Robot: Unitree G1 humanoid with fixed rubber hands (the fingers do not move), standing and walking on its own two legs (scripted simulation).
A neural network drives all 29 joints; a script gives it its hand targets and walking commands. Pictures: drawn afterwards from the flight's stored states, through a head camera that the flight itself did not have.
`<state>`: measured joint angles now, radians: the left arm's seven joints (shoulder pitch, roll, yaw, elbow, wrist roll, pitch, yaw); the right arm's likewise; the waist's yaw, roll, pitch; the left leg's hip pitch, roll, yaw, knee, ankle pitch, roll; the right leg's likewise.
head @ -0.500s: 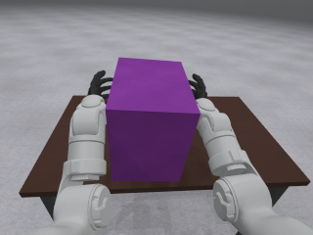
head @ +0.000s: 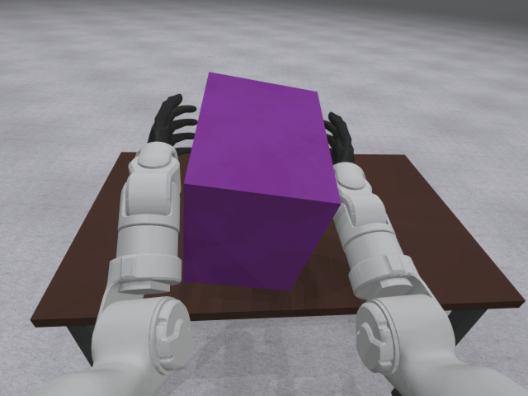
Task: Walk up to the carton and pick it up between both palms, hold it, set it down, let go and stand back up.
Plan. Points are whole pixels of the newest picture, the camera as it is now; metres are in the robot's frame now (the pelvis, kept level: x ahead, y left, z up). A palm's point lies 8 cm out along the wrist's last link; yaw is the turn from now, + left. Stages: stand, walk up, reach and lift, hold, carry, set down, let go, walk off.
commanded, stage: set down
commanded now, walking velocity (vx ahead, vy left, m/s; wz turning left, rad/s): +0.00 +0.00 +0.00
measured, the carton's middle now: (251, 185) +0.37 +0.02 +0.19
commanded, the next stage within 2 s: none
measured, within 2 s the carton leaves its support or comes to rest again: neither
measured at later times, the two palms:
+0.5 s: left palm (174, 179) +0.41 +0.15 +0.17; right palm (326, 181) +0.42 -0.11 +0.17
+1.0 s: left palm (176, 182) +0.42 +0.14 +0.16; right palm (325, 190) +0.43 -0.12 +0.15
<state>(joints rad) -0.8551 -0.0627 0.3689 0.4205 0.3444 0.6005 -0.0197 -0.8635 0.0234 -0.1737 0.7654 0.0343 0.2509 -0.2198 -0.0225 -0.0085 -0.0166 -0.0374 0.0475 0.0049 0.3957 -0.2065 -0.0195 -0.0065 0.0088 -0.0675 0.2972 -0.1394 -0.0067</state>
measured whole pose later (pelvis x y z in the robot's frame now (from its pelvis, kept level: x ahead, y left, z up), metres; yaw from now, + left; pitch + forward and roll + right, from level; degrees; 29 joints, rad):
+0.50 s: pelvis +0.03 +0.00 +0.00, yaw +0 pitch -7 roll -1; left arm -0.70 -0.07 0.32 0.42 0.34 0.39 0.01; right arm -0.80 0.05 -0.16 0.79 0.05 0.05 -0.20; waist -0.02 -0.01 0.07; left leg -0.03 0.05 0.00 0.38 -0.23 -0.02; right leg 0.00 0.01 -0.07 0.29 -0.17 -0.01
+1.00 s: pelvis +0.03 +0.00 +0.00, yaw +0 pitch -6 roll -1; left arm -0.70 -0.08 0.32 0.44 0.34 0.35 0.03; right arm -0.80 0.05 -0.18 0.88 -0.01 -0.03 -0.18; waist -0.02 -0.01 0.08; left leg -0.05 0.05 0.00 0.38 -0.23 -0.02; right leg -0.02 0.01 -0.07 0.29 -0.17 -0.01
